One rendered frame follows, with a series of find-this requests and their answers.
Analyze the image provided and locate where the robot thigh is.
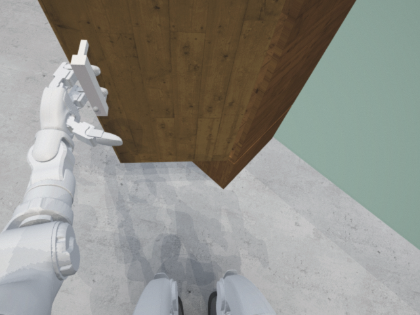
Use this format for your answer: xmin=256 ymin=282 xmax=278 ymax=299
xmin=133 ymin=278 xmax=179 ymax=315
xmin=217 ymin=275 xmax=277 ymax=315

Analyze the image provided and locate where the cupboard door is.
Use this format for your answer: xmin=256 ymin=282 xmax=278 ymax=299
xmin=38 ymin=0 xmax=285 ymax=163

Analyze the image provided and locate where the handle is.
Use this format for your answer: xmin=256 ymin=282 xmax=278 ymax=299
xmin=70 ymin=40 xmax=109 ymax=116

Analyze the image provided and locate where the robot right thigh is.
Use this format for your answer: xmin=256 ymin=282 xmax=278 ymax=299
xmin=217 ymin=275 xmax=277 ymax=315

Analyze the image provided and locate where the left robot hand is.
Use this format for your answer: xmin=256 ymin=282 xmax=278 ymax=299
xmin=39 ymin=62 xmax=123 ymax=147

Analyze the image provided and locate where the left robot forearm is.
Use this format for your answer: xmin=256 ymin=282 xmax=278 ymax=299
xmin=0 ymin=129 xmax=75 ymax=235

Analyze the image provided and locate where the robot left thigh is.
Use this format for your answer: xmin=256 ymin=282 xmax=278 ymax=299
xmin=133 ymin=278 xmax=179 ymax=315

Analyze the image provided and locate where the left robot upper arm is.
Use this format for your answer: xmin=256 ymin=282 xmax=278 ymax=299
xmin=0 ymin=221 xmax=80 ymax=315

